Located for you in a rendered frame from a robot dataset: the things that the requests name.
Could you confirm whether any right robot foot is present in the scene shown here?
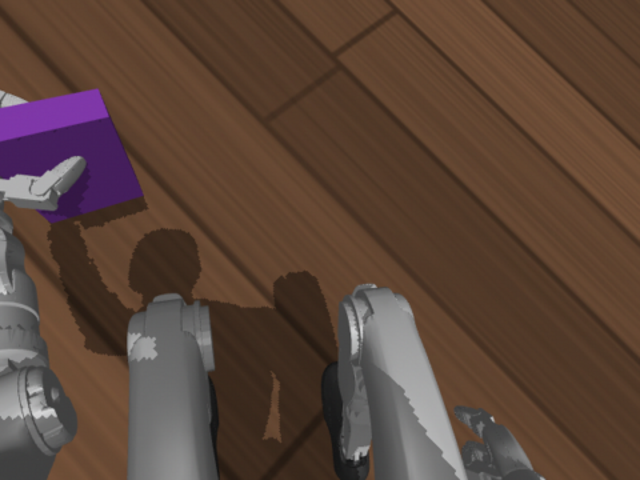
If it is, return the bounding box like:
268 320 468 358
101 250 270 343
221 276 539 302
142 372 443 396
321 362 370 480

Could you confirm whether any left robot arm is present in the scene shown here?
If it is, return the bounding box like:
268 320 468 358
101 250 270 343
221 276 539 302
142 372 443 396
0 210 78 480

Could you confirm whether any right robot hand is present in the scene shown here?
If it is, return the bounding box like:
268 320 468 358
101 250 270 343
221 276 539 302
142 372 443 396
454 406 534 480

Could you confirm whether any carton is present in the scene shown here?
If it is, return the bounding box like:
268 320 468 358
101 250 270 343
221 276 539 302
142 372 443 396
0 89 144 224

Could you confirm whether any left robot hand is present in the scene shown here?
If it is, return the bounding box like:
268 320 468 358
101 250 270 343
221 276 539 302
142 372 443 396
0 90 86 211

